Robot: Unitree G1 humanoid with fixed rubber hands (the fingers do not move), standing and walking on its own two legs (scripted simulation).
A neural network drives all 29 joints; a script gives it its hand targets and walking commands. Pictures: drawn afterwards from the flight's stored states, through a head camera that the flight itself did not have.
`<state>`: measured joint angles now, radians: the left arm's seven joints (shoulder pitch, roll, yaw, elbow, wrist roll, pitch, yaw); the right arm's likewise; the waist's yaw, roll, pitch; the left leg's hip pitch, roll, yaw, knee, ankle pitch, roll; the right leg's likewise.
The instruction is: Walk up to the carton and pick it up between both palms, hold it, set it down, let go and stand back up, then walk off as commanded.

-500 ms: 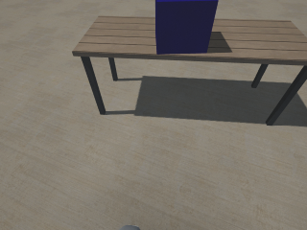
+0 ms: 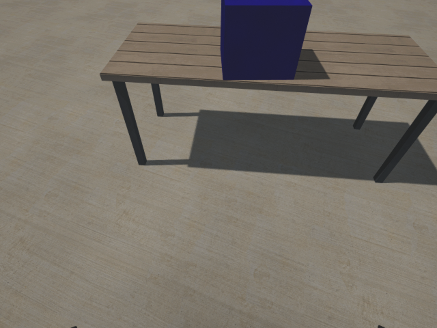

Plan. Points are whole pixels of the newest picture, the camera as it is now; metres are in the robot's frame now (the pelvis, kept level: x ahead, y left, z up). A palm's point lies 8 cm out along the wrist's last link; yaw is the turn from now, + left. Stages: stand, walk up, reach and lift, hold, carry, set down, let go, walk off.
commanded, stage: walk off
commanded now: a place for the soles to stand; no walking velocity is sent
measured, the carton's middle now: (258, 31) +1.24 -0.06 +0.02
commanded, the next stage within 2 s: stand in 0.08 s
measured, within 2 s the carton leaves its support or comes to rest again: neither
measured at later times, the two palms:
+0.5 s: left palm out of the picture +0.09 +0.30 -0.10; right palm out of the picture +0.12 -0.30 -0.09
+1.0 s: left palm out of the picture +0.06 +0.30 -0.10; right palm out of the picture +0.10 -0.30 -0.08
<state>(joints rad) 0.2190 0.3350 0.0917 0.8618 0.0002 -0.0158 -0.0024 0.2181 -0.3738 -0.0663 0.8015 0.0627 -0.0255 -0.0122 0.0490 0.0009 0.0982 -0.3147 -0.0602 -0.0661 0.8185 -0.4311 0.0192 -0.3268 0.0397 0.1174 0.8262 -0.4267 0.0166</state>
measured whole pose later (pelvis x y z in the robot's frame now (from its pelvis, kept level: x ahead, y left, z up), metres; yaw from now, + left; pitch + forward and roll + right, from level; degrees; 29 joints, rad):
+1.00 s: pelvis -0.02 +0.00 +0.01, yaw +0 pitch -5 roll +0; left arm 0.11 0.33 0.09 1.01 0.00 -0.02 0.00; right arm 0.19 -0.37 -0.07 0.85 0.06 -0.03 0.00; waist 0.05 0.00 0.08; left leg -0.31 -0.06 -0.07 0.75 -0.36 0.02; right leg -0.33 0.04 0.12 0.76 -0.36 0.02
